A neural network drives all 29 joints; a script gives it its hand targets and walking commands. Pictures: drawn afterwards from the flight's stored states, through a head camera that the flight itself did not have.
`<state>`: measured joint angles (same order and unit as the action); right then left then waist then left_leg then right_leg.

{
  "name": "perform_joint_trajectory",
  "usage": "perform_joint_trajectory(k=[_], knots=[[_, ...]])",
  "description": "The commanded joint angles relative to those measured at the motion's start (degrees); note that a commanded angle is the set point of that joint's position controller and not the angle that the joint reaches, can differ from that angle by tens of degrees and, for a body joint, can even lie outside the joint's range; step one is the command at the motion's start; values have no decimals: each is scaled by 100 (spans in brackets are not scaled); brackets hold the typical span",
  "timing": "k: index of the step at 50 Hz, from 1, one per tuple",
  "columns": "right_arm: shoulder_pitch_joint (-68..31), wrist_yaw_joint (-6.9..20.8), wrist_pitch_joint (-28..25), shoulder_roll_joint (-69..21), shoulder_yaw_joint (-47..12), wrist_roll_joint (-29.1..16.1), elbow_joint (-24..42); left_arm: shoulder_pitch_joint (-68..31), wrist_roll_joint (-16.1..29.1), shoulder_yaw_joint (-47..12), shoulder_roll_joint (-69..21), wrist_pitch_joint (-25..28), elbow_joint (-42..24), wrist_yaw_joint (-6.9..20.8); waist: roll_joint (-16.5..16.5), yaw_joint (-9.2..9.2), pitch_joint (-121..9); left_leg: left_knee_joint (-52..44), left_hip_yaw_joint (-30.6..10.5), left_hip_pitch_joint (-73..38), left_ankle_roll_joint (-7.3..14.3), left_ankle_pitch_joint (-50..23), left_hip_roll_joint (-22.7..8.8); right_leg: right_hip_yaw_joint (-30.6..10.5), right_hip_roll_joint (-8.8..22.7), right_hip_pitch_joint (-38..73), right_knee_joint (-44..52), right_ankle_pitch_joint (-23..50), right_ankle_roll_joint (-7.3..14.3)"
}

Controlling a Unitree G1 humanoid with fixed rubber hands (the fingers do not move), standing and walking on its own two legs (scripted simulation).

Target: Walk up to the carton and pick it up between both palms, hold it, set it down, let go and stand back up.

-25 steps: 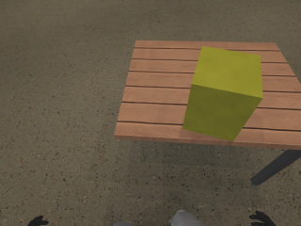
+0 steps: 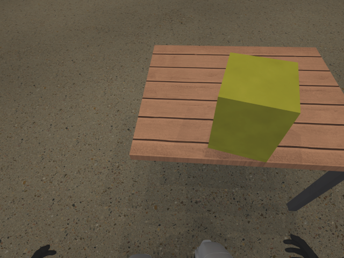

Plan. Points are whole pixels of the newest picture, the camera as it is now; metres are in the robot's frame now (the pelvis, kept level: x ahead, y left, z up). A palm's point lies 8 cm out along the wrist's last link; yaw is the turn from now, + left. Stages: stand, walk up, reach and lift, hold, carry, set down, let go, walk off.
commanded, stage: walk up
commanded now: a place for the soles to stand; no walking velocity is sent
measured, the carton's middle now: (248, 108) +0.54 -0.26 -0.04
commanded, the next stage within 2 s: none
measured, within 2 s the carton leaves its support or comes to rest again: neither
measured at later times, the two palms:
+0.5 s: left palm (107, 253) +0.15 +0.16 -0.09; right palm out of the picture +0.06 -0.50 -0.08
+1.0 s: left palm (131, 245) +0.17 +0.11 -0.09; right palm out of the picture +0.12 -0.56 -0.07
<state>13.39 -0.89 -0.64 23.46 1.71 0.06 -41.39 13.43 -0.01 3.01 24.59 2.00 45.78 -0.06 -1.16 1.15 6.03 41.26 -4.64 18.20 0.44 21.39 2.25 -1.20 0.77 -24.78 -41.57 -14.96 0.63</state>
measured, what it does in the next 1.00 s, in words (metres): steps to the right: right foot, then left foot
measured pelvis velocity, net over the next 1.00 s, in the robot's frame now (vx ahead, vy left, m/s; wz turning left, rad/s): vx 0.06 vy -0.21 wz -0.05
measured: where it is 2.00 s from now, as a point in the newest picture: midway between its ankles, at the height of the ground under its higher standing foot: outside the picture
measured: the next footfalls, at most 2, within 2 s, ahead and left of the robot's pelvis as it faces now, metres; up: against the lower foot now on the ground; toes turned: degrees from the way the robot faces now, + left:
right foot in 0.42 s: +0.11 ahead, -0.24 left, +0.00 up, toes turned -1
left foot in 0.92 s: +0.13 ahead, -0.03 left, +0.00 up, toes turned -2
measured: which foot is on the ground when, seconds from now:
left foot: down 0.00-0.42, up 0.44-0.90, down 0.92-1.00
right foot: down 0.00-0.10, up 0.12-0.40, down 0.42-0.92, up 0.94-1.00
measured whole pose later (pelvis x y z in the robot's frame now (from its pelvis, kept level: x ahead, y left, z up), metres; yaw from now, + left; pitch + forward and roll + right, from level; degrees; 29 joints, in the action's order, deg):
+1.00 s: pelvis +0.06 -0.21 +0.00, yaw -3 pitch -1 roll +2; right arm 19.7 -5.7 -3.4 26.8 3.8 0.1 -41.5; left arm 13.3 -1.3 6.2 24.5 -4.6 39.6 4.7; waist 3.4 -2.7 7.3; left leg 39.7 -0.7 19.2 -0.4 20.2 -4.4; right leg -1.3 -5.7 -26.9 -62.2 -29.0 0.0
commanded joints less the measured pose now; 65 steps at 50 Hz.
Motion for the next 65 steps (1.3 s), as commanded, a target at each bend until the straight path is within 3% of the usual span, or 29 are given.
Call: perform_joint_trajectory(k=[1,2,3,5,6,9,15,17,19,20,21,22,23,27,28,38,44,45,46,47,48,50,54,56,57,58,59,60,65], knots=[[-120,63,-70,1134,288,85,-260,-568,-118,140,1118,73,-153,8,322,-52,-870,-797,-374,-139,360,-62,-530,-1288,701,606,1243,-185,509],[-181,79,-40,1065,282,78,-287,-573,-110,168,1206,76,-153,0,548,-15,-895,-723,-280,-150,377,137,-478,-1245,698,595,1354,-475,462],[1282,-205,-236,1843,633,32,-551,-909,-590,396,1491,-273,-893,309,1670,231,-763,-853,-669,-677,710,932,-744,-1166,250,-436,775,-973,821],[1708,-409,-376,2617,887,214,-501,-1242,-628,360,957,-425,-1213,452,-610,486,-237,-2673,-3431,-1120,1537,2061,-2696,-353,-160,-2206,-1464,-1585,175],[1262,-468,-432,2720,992,213,-275,-1134,-600,496,1224,-494,-1288,481,-216,286,20,-2632,-3532,-849,1931,1331,-3141,-829,107,-2279,-2206,-1399,11],[1058,-579,-517,2313,943,194,-74,-833,-537,685,1446,-522,-1290,561,478,-29,-235,-1850,-2603,-948,1585,-451,-2459,-896,396,-1896,-2507,-1031,-7],[1367,-571,-559,2285,964,182,84,-714,-449,721,1178,-520,-1467,576,-555,104,-335,-1181,-1736,-1188,1409,-2058,-2282,-383,385,-1716,-1677,-1459,-21],[967,-584,-606,2380,986,190,152,-531,-379,745,1188,-439,-1382,613,-793,-185,-227,-887,-1269,-543,1202,-2328,-2218,-271,410,-879,-929,-1052,36],[482,-519,-520,2027,898,217,221,929,-313,928,1313,-360,-900,570,-247,-963,-1182,813,161,381,636,-2177,-1435,6,83,1784,773,-510,159],[639,-520,-459,1293,652,219,223,1481,-345,1064,1602,-345,-736,508,1180,-1192,-997,2211,550,1621,330,-451,-833,-570,3,2500,991,-611,33],[975,-555,-417,924,450,205,278,1430,-357,1060,1919,-345,-915,432,2365,-1020,-857,2960,367,2856,148,1600,-241,-2353,888,2506,1272,-276,297],[482,-643,-330,1445,591,144,382,1194,-235,1065,1886,-372,-1029,423,1797,-1043,-549,3196,170,2611,151,1535,-163,-3543,1320,1641,2433,-851,512],[406,-649,-313,1574,590,100,261,667,-195,994,1863,-401,-1036,389,1595,-771,-164,3477,127,2346,116,1236,-254,-3654,1240,1005,2852,-1253,347],[1194,-527,-300,1571,560,50,-108,327,-294,788,1330,-367,-1116,319,919,-449,-418,2718,415,2140,111,121,-615,-2155,652,1441,2050,491,70],[1169,-507,-287,1504,491,54,-185,473,-331,732,1211,-351,-1119,334,923,-553,-534,2445,587,2146,90,116,-646,-2006,650,1615,1943,683,359],[705,-608,-290,1483,392,-29,-13,598,-367,646,1253,-436,-1182,339,668,-713,-556,811,900,1579,111,-42,-400,-1786,659,1775,1517,2393,508],[1984,-667,-379,1547,508,-34,-450,-401,-403,538,1206,-532,-1343,415,604,81,-750,-988,1285,-1256,340,-1205,-266,-939,412,-56,276,2065,145],[2239,-663,-396,1773,600,44,-338,-329,-366,455,903,-470,-1306,431,481,262,-856,-1364,583,-1876,635,-855,-724,-640,255,-551,-374,1632,41],[1993,-684,-392,2038,704,154,-259,-99,-347,444,798,-442,-1285,419,-569,263,-1000,-1526,-1205,-2296,1322,-740,-2006,-206,-269,-1412,-1977,-102,-304],[1522,-683,-402,2355,844,179,-12,94,-391,541,912,-516,-1366,389,-935,53,-799,-1867,-2841,-1806,2044,-1254,-3440,-561,-284,-1822,-3331,-2043,-575],[1203,-685,-438,2474,926,65,128,-232,-410,726,1421,-605,-1388,389,-669,32,-460,-2158,-3156,-1087,2282,-897,-3898,-1176,153,-1748,-3907,-1980,-530],[791,-684,-529,2160,849,50,150,-20,-405,808,1553,-568,-1333,454,297,-246,-521,-1671,-2025,-1132,1744,-1115,-3070,-1401,196,-1707,-3745,-1450,-265],[-261,-367,-476,2088,692,274,400,990,-92,680,1023,-449,-737,560,-1315,-649,-303,-1527,70,588,846,707,-1606,46,151,477,-566,-1699,87],[-226,-230,-311,1649,631,394,362,2084,-82,754,1002,-289,-141,385,-425,-1001,-896,616,679,751,622,891,-1033,453,-312,2058,901,-770,-79],[35,-208,-275,1068,432,382,332,1945,-148,801,1275,-187,-21,266,779,-928,-617,1946,830,1451,430,945,-818,-294,-229,2173,1269,-599,-272],[177,-194,-271,665,245,222,485,1554,-223,791,1738,-99,-339,148,1697,-711,-286,2695,430,2377,95,1611,-215,-2870,979,1636,1869,-924,102],[-99,-243,-175,1084,405,162,443,1094,-210,814,2040,-46,-478,75,698,-555,-32,2620,-490,1979,81,1372,-296,-4251,1681,494,2582,-1789,702],[-103,-279,-188,1386,517,18,316,556,-127,796,2076,-54,-590,70,942,-332,252,2885,-210,1885,110,1149,-348,-4580,1544,73,3053,-2136,767],[118,-57,-185,1266,488,103,155,722,-71,494,1365,168,-358,-30,678,-359,-785,1380,71,1534,46,760,-697,-2499,1092,1914,1201,1689,675]])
